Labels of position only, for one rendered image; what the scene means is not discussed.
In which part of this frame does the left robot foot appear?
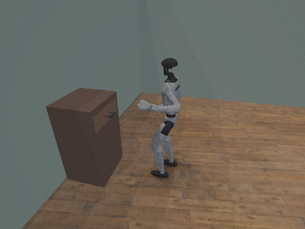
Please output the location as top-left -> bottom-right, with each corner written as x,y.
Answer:
151,170 -> 169,178

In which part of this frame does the robot left thigh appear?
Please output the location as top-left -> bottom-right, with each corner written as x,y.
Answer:
152,122 -> 172,155

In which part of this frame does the cabinet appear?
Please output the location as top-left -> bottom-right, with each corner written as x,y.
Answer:
46,88 -> 123,188

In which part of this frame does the left robot forearm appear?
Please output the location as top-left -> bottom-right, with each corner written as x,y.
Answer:
149,103 -> 179,114

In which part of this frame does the left robot hand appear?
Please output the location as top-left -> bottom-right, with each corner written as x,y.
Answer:
137,99 -> 150,111

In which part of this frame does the drawer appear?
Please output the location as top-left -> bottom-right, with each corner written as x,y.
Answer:
92,98 -> 117,133

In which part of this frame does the handle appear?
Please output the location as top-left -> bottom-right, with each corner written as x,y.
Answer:
104,111 -> 115,118

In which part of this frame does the left robot upper arm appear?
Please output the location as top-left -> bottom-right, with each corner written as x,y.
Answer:
161,83 -> 181,114

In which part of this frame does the right robot upper arm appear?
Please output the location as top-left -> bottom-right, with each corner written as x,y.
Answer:
175,76 -> 182,100

